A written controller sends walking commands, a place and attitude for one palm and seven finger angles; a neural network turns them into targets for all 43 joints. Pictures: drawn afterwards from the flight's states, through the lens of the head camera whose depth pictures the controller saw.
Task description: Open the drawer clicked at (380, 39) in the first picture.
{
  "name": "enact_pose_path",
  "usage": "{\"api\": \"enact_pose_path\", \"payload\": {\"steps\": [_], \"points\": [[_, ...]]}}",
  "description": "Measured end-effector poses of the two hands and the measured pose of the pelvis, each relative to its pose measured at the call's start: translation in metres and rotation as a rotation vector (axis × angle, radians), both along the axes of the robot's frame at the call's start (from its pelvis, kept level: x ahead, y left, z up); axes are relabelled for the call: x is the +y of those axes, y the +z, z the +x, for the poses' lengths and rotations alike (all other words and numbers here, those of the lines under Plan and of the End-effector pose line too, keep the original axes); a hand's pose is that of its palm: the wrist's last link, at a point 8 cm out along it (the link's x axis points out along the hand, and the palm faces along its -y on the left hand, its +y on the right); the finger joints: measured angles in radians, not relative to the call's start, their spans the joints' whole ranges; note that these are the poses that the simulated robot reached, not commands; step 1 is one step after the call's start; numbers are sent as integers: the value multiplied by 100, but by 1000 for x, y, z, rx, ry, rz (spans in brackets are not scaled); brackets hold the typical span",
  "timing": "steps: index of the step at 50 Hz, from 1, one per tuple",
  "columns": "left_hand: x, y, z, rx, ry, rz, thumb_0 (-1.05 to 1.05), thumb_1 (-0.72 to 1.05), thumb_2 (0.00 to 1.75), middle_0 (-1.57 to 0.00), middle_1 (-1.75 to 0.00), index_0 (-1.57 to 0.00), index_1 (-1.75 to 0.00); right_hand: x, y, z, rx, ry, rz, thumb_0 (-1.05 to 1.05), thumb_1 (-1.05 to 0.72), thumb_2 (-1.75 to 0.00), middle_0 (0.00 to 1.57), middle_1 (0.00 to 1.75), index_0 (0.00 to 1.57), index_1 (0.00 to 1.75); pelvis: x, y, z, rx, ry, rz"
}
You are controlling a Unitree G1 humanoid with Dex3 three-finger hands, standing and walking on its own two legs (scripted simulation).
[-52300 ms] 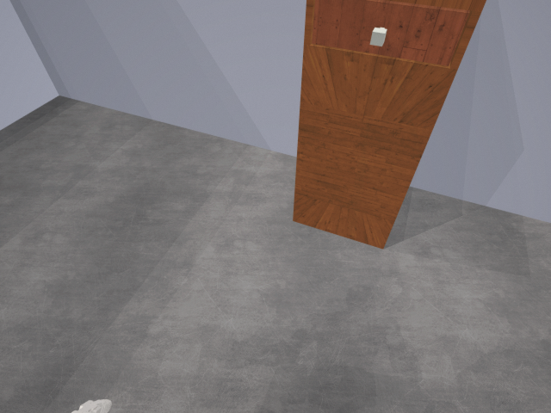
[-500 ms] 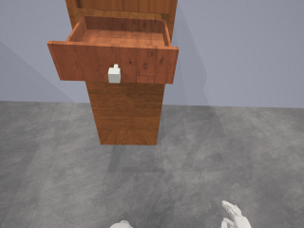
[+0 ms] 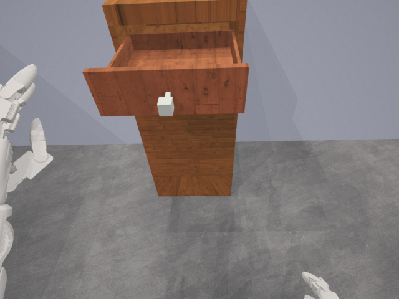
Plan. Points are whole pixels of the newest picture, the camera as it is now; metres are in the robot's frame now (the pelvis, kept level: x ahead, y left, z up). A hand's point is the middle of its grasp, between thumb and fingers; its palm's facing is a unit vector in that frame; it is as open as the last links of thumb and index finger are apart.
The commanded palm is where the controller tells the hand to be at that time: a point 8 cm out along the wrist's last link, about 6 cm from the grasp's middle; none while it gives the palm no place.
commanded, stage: let the arm hang, fingers relaxed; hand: left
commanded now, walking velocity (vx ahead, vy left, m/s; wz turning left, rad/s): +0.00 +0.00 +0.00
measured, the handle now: (166, 102) +0.52 +0.11 +0.15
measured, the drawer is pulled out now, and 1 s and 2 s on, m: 0.30 0.30 0.30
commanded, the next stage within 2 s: look to check the result in 1.02 s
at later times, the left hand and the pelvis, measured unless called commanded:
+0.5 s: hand out of the picture -0.12 +0.18 -0.14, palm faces +0.05 -0.97 -0.24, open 7.2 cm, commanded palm none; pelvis -0.01 +0.00 +0.02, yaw +1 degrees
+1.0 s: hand out of the picture +0.00 +0.17 -0.16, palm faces +0.03 -0.98 -0.21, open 7.3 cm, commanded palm none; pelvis -0.01 +0.00 +0.02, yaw +0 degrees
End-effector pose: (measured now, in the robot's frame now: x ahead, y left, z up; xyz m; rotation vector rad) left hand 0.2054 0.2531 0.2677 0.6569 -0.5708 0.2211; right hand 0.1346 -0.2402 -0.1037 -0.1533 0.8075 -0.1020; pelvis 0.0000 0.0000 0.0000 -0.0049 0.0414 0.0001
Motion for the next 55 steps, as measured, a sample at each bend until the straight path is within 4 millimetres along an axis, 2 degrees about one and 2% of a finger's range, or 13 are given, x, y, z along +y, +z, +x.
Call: {"api": "enact_pose_path", "payload": {"steps": [2,4,6,8,11,14,18,21,24,29,41,47,55], "points": [[19,-85,25,360,110,-145,-1,90,90,-19,-30,-20,-30,-10,-15,3,23,-17,-2,1,-90,-90,20,30,20,30,5,-6,1,-3,3,3],[26,-181,21,735,217,-275,0,90,90,-19,-29,-20,-30,-16,-23,-1,52,-43,-6,1,-90,-90,20,30,20,30,6,-7,0,-17,7,10],[16,-270,-12,1075,283,-377,0,91,89,-19,-29,-19,-30,-20,-25,-12,93,-61,-18,1,-91,-90,20,30,20,30,4,-7,-2,-39,6,16],[-5,-340,-61,1363,313,-468,1,91,89,-19,-29,-19,-30,-23,-24,-29,156,-73,-43,1,-91,-90,20,30,20,30,2,-7,-3,-59,10,13],[-36,-400,-144,1669,384,-619,0,95,89,-19,-29,-20,-30,-22,-20,-66,302,-83,-81,1,-91,-90,20,30,20,30,-2,-3,-4,-79,12,14],[-29,-409,-206,1808,504,-679,-2,103,89,-20,-29,-20,-30,-17,-17,-105,471,-70,-99,1,-91,-90,20,30,20,30,-7,5,-5,-73,22,2],[-24,-399,-274,1965,610,-690,-1,101,89,-20,-30,-20,-30,-7,-19,-146,632,-77,-79,1,-91,-90,20,30,20,30,-6,12,-7,-64,25,-7],[-23,-387,-307,2042,670,-679,-1,98,89,-20,-30,-20,-30,3,-22,-165,685,-93,-46,1,-91,-90,20,30,20,30,-3,15,-8,-65,20,-8],[-23,-379,-320,2074,699,-664,0,95,89,-20,-29,-20,-30,14,-28,-175,701,-104,-10,1,-91,-90,20,30,20,30,0,16,-10,-72,15,-6],[-26,-379,-309,2035,678,-650,1,92,89,-20,-29,-20,-30,32,-37,-179,687,-106,50,1,-91,-90,20,30,20,30,2,17,-13,-82,8,-1],[-41,-393,-220,1829,502,-630,2,93,89,-20,-30,-20,-30,48,-41,-175,626,-129,106,1,-91,-90,20,30,20,30,-1,15,-15,-90,0,8],[-38,-393,-210,1809,496,-634,2,93,89,-20,-30,-20,-30,41,-38,-183,650,-146,89,1,-91,-90,20,30,20,30,-3,16,-11,-88,1,7],[-42,-393,-220,1854,513,-650,1,91,89,-20,-29,-20,-30,31,-34,-185,686,-148,60,1,-91,-90,20,30,20,30,-4,17,-7,-84,3,6]]}}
